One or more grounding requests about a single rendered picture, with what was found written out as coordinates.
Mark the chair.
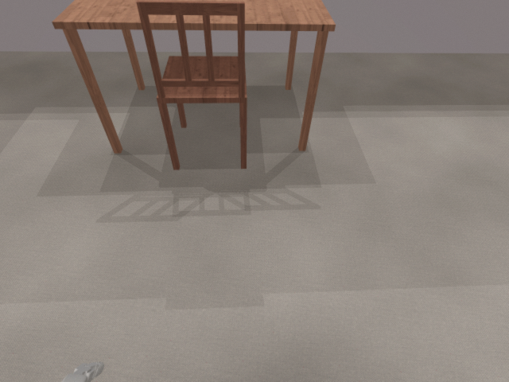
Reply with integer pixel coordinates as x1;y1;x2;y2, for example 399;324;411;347
136;0;247;170

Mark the table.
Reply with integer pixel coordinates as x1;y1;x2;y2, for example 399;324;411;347
52;0;336;154

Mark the robot left hand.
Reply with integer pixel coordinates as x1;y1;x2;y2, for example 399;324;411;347
61;362;104;382

